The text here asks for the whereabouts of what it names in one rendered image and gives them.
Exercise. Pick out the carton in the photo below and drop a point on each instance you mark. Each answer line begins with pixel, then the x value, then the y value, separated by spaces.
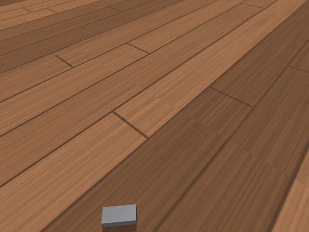
pixel 119 215

